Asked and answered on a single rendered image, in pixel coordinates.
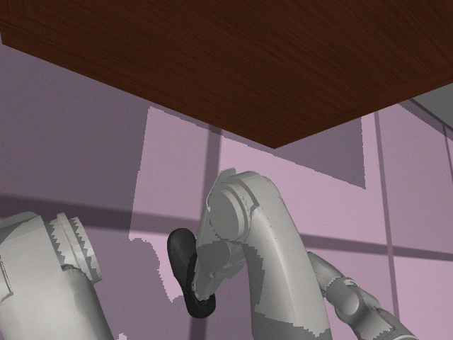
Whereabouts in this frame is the right robot foot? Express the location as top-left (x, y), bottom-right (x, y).
top-left (167, 228), bottom-right (216, 319)

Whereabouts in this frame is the right robot hand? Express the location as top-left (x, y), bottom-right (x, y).
top-left (307, 251), bottom-right (345, 298)

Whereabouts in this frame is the right robot arm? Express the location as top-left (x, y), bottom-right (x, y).
top-left (326, 277), bottom-right (418, 340)

